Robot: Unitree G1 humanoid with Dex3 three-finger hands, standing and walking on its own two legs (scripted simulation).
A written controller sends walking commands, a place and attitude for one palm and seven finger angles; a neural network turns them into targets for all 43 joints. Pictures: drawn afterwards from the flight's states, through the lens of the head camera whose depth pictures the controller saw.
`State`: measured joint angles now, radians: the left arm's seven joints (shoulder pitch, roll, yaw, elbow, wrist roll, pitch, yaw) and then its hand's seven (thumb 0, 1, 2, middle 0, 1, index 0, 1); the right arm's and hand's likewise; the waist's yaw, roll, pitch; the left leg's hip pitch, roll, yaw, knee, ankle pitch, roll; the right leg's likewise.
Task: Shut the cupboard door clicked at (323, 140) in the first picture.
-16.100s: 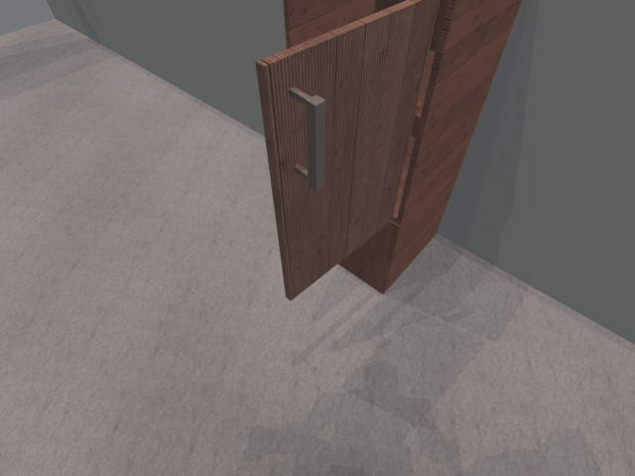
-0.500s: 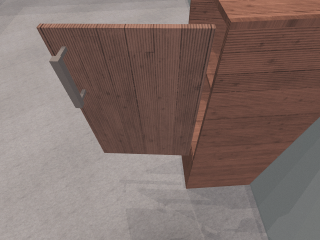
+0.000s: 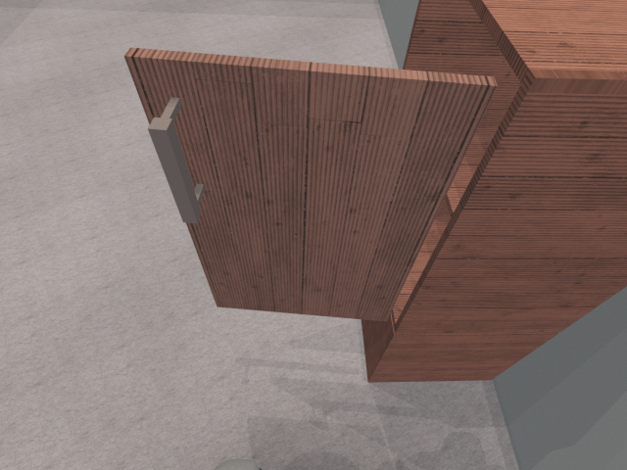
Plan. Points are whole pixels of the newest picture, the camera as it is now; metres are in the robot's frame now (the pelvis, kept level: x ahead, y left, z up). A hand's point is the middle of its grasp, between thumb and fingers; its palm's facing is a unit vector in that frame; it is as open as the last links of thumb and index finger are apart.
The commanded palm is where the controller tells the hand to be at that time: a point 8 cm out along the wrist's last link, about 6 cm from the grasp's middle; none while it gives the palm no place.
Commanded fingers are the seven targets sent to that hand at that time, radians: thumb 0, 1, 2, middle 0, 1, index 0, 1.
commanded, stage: come to a stop and stand still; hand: left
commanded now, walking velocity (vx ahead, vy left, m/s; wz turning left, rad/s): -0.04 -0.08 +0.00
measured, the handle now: (183, 165) +0.43 +0.21 +0.13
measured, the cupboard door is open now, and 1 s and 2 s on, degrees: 84 84 84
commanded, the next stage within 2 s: look again from close up in 0.52 s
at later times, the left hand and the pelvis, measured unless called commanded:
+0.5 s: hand out of the picture +0.04 +0.17 -0.16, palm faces -0.01 -0.98 -0.22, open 7.3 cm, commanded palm none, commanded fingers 0.00 0.90 0.90 -0.20 -0.30 -0.20 -0.30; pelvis -0.01 -0.01 +0.01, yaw -1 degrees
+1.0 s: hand out of the picture +0.02 +0.18 -0.17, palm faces -0.01 -0.98 -0.19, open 7.4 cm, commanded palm none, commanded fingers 0.00 0.90 0.90 -0.20 -0.30 -0.20 -0.30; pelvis +0.02 +0.01 +0.01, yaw -1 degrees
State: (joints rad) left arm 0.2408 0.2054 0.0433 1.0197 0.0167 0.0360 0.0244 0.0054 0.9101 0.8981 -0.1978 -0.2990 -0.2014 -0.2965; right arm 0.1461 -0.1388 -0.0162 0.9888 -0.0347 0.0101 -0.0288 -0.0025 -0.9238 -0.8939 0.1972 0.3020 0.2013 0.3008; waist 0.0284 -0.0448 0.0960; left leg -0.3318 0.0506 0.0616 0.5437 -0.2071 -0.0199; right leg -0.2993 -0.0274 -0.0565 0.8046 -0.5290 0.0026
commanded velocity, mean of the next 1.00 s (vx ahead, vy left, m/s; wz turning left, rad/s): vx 0.00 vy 0.00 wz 0.00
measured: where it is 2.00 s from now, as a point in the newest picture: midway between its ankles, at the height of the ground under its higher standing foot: outside the picture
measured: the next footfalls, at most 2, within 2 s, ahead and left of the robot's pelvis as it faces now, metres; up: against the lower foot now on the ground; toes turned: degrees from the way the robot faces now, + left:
right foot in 0.06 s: +0.01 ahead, -0.10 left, +0.00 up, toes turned -4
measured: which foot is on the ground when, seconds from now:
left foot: down 0.00-1.00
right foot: up 0.00-0.04, down 0.06-1.00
